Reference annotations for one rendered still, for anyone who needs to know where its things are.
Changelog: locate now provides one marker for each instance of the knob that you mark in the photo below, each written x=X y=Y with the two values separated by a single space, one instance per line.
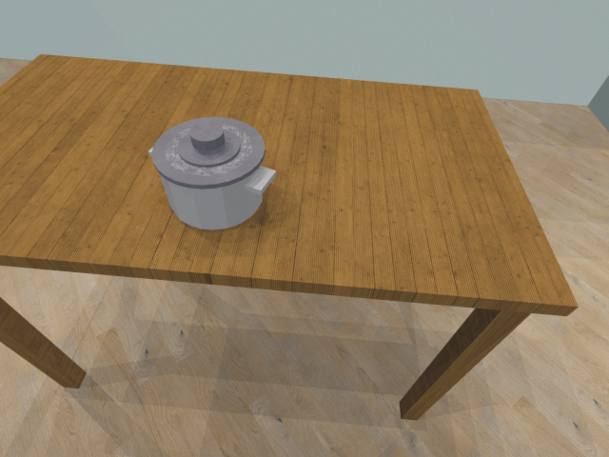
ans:
x=207 y=136

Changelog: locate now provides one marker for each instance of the lid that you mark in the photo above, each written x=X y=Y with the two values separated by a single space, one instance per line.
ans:
x=180 y=163

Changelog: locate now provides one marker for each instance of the table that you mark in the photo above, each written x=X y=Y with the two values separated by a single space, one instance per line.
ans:
x=382 y=191

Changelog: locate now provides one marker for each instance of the pot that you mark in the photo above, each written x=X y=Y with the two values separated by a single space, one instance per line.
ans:
x=219 y=208

